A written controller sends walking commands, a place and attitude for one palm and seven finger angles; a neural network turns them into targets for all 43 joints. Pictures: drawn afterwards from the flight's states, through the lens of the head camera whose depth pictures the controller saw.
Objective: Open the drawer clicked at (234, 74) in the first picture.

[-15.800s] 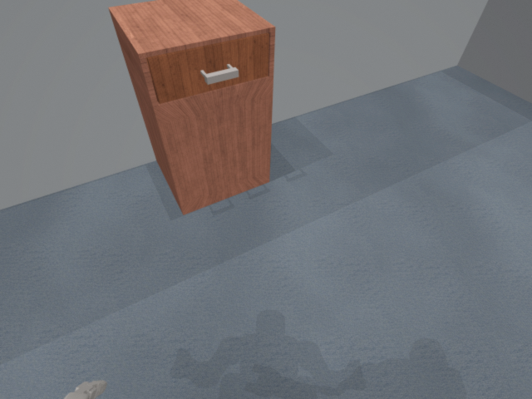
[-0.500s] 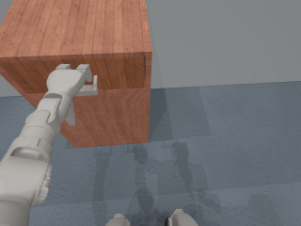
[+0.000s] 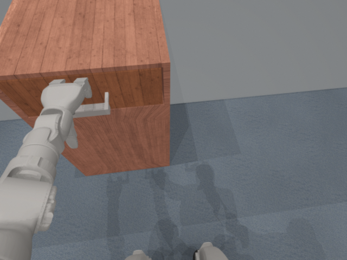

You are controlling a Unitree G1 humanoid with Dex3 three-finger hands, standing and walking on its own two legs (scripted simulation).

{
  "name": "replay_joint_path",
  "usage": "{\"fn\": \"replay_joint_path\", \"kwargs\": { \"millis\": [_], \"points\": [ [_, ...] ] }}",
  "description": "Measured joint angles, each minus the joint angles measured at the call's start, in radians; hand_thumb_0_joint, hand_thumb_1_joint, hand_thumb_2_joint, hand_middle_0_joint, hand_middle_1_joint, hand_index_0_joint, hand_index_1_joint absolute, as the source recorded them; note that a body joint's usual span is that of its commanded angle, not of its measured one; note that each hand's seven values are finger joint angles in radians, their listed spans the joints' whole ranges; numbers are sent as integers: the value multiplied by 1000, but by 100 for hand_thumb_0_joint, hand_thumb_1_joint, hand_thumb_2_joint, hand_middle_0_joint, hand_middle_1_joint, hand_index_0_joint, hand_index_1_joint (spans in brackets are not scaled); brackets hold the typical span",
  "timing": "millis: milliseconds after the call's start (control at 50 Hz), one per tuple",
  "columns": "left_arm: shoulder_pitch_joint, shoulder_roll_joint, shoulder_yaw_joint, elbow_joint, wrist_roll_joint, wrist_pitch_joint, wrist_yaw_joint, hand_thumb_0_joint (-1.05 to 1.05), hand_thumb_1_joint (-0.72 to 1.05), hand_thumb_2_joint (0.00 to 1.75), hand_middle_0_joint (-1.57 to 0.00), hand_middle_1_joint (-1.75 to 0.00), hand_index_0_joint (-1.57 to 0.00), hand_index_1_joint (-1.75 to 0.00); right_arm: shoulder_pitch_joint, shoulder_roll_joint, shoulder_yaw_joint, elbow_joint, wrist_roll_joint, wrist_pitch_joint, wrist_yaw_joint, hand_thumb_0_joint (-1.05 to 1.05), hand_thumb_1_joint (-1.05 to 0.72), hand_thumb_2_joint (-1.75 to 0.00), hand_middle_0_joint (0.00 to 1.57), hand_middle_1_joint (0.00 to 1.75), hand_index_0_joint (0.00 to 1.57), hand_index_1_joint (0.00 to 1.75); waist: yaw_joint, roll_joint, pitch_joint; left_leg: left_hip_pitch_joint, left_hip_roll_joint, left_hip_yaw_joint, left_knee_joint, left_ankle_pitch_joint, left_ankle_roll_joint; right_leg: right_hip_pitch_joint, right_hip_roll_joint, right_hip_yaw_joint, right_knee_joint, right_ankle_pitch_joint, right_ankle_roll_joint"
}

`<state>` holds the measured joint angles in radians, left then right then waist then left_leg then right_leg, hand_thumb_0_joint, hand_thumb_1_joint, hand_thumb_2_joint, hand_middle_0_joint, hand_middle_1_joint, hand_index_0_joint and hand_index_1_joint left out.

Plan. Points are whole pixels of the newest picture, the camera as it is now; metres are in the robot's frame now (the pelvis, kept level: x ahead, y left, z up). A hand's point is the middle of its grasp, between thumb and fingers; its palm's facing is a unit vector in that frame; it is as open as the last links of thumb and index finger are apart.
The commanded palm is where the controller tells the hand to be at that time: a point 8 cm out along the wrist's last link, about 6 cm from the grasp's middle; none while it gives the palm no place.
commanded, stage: move the hooked fingers above the handle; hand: left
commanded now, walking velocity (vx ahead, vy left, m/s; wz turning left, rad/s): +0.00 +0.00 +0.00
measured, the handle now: (89, 103) +0.54 +0.22 -0.04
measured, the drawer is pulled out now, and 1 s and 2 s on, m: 0.00 0.00 0.00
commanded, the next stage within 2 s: lower the fingers behind the handle in 1.76 s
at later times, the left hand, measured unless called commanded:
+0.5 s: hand (72, 105) +0.49 +0.23 +0.02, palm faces -0.17 +0.00 -0.99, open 13.7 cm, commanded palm +0.48 +0.22 +0.07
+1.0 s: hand (74, 105) +0.50 +0.23 +0.01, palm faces -0.14 -0.02 -0.99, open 13.8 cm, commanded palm +0.49 +0.22 +0.07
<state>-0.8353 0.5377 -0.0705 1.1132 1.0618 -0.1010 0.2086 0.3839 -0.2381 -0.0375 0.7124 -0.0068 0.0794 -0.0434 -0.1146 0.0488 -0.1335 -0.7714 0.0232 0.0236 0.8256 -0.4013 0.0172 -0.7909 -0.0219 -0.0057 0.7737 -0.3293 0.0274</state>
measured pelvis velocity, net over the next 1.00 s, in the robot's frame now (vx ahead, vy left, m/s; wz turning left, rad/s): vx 0.01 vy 0.00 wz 0.01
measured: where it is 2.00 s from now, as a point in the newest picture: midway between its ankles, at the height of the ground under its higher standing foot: outside the picture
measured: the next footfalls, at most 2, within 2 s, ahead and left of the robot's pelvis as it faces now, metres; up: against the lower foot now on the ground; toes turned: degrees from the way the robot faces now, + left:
none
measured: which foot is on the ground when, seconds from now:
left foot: down 0.00-1.00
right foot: down 0.00-1.00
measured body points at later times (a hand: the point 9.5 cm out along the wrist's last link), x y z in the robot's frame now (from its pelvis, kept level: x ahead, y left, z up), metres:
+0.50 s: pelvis +0.00 -0.01 +0.00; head +0.11 -0.02 +0.44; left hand +0.49 +0.23 +0.08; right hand +0.01 -0.27 -0.13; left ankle -0.01 +0.11 -0.70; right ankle +0.01 -0.14 -0.70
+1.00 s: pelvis +0.01 +0.00 +0.00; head +0.12 +0.00 +0.43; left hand +0.50 +0.23 +0.07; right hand +0.02 -0.28 -0.13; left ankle -0.01 +0.11 -0.70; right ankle +0.01 -0.14 -0.70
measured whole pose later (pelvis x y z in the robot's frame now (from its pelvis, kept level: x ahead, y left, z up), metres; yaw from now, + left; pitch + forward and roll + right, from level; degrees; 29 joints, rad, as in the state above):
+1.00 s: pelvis +0.01 +0.00 +0.00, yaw +1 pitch +22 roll -2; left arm -0.90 0.50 -0.08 1.14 1.04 0.04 0.26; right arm 0.34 -0.25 -0.06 0.75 -0.02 0.08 -0.02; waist -0.12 0.05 -0.14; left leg -0.80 0.03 0.00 0.83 -0.41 0.01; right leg -0.80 -0.01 -0.03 0.77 -0.34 0.02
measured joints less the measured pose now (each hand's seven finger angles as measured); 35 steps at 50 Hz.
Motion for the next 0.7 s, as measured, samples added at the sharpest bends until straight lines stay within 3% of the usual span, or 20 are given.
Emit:
{"fn": "replay_joint_path", "kwargs": {
  "millis": [60,120,200,260,360,420,480,560,620,700],
  "points": [
    [8,-24,5,-39,20,-82,34,0,-49,30,-33,-120,-32,-120,4,-12,-16,10,-12,-12,3,0,-90,-90,20,30,21,30,0,-11,-10,-44,-3,-12,44,-18,0,-36,-4,-11,38,-19,-2],
    [11,-44,50,-61,51,-113,118,0,-49,30,-33,-120,-32,-120,-11,-27,-28,18,-30,-19,16,0,-90,-90,20,30,21,30,-14,-15,-21,-100,-3,-17,92,-37,0,-89,-4,-15,80,-36,-3],
    [-14,-38,109,-53,84,-48,243,0,-49,30,-34,-121,-32,-120,-45,-39,-30,20,-46,-14,38,0,-90,-90,20,30,21,30,-36,-10,-22,-158,0,-17,135,-52,1,-147,-2,-13,121,-48,1],
    [-28,-61,96,-51,85,23,286,0,-49,30,-39,-126,-34,-122,-63,-40,-27,23,-43,2,53,0,-90,-90,20,30,20,30,-30,3,-14,-161,1,-15,133,-50,1,-150,0,-11,116,-44,4],
    [-50,-71,88,14,46,185,218,0,-49,30,-38,-124,-37,-125,-87,-26,-2,21,-23,35,54,0,-91,-90,20,30,20,30,-31,21,-8,-91,6,2,67,-25,1,-91,5,4,60,-18,2],
    [-56,-45,80,58,7,212,139,0,-49,30,-36,-123,-36,-124,-82,-13,13,9,-6,37,37,0,-91,-90,20,30,20,30,-32,22,1,-29,7,11,16,-8,0,-37,8,13,19,-4,0],
    [-48,-19,49,67,-8,173,58,0,-49,30,-34,-122,-35,-123,-56,-6,18,-6,4,26,17,0,-90,-90,20,30,21,30,-25,19,4,13,7,11,-19,4,-4,2,9,12,-10,4,-4],
    [-19,-6,19,26,-4,48,-2,0,-49,30,-33,-121,-33,-121,-22,-8,8,-14,4,6,0,0,-90,-90,20,30,21,30,-11,6,3,20,8,1,-19,2,-10,12,9,2,-8,-1,-9],
    [19,-15,43,-27,8,-51,9,0,-49,30,-33,-120,-33,-121,-10,-17,-6,-10,-5,-3,-3,0,-90,-90,20,30,21,30,-5,-6,-5,-9,9,-5,10,-11,-12,-15,10,-3,20,-15,-12],
    [69,-23,106,-84,47,-113,106,0,-49,30,-32,-120,-32,-120,-16,-35,-26,3,-26,-6,8,0,-90,-90,20,30,21,30,-8,-12,-20,-70,11,-9,63,-33,-14,-74,11,-7,71,-37,-14]
  ]
}}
